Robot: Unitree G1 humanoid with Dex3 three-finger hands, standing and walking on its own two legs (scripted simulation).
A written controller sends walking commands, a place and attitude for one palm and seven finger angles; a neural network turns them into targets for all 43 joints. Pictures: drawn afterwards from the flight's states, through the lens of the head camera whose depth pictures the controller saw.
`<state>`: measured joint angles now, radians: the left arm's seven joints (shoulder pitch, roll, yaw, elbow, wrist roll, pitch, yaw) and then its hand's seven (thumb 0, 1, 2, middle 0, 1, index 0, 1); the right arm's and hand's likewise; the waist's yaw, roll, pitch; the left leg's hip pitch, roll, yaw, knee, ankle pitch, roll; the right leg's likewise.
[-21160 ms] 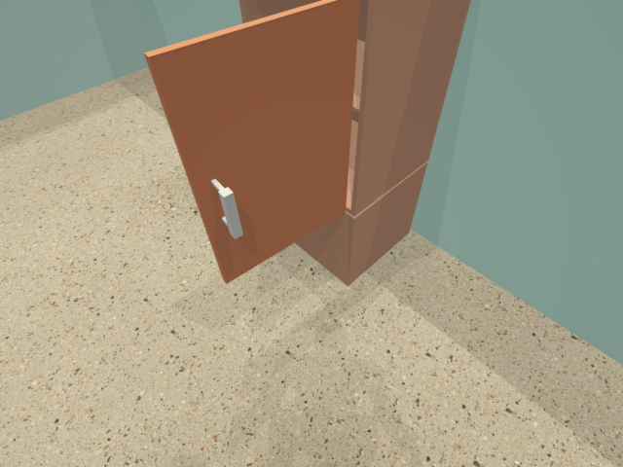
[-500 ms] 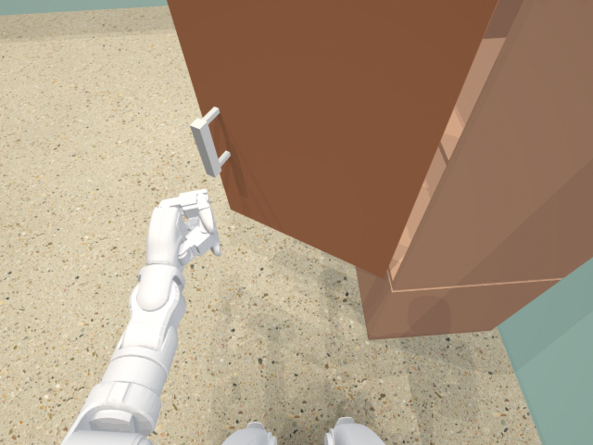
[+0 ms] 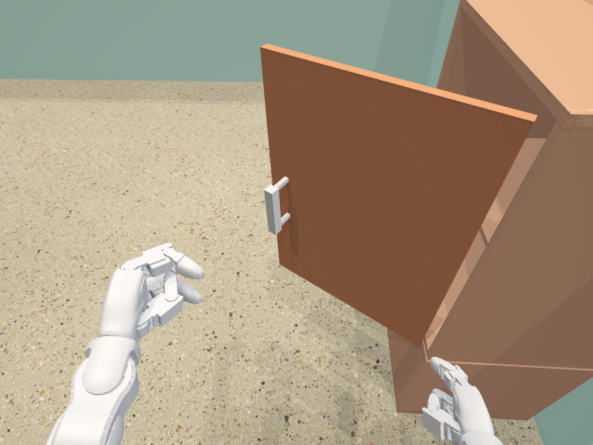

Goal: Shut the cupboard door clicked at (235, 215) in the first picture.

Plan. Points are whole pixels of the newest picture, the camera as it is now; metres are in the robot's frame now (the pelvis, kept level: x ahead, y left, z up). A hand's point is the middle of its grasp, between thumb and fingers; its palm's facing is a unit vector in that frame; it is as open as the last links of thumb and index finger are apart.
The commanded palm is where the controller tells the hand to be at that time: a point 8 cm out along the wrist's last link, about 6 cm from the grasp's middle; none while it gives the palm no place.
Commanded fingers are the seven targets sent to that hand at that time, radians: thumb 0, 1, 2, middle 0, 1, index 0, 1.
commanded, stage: draw the hand back to the body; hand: left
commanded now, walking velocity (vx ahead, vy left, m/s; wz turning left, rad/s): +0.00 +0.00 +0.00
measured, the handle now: (279, 205) +0.61 +0.10 -0.06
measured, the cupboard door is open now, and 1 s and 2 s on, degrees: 58 58 58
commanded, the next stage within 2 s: step back with the hand held close in 0.76 s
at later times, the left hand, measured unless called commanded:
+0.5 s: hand (17, 321) +0.18 +0.29 +0.18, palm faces +0.47 -0.77 -0.44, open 6.9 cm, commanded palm +0.14 +0.31 +0.19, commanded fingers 0.00 0.90 0.90 -0.20 -0.30 -0.20 -0.30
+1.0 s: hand (61, 323) +0.19 +0.25 +0.17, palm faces +0.44 -0.78 -0.44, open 7.4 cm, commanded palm +0.13 +0.28 +0.19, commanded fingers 0.00 0.90 0.90 -0.20 -0.30 -0.20 -0.30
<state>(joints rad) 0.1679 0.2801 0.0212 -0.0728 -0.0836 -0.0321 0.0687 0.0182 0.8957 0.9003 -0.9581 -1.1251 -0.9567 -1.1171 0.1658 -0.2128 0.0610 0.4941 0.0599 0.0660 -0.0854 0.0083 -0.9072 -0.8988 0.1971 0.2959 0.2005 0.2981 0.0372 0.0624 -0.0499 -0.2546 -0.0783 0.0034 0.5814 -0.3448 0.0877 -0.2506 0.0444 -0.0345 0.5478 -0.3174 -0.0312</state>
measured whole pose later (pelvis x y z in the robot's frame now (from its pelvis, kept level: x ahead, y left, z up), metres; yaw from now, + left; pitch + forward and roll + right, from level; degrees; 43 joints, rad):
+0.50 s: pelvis +0.00 +0.01 +0.01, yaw +1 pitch -3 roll -1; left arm 0.49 0.38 0.37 -0.41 -0.09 -0.03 0.10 0.02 0.89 0.90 -0.30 -0.41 -0.30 -0.40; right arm 0.21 -0.25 0.02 0.60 0.03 -0.03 -0.05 0.01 -0.91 -0.90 0.20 0.30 0.20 0.30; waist 0.07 0.10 -0.02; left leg -0.10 -0.10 -0.01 0.42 -0.27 0.10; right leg -0.10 0.03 -0.03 0.39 -0.25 -0.01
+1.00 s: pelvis -0.01 -0.02 +0.01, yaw +0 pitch -1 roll -1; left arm 0.49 0.36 0.38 -0.36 -0.09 -0.11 0.10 0.01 0.89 0.90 -0.21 -0.31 -0.21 -0.30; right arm 0.19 -0.25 0.01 0.60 0.03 -0.03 -0.06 0.01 -0.90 -0.90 0.20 0.30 0.20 0.30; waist 0.03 0.10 -0.03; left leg -0.18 -0.05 -0.02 0.49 -0.29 0.06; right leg -0.16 0.07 -0.05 0.41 -0.24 -0.06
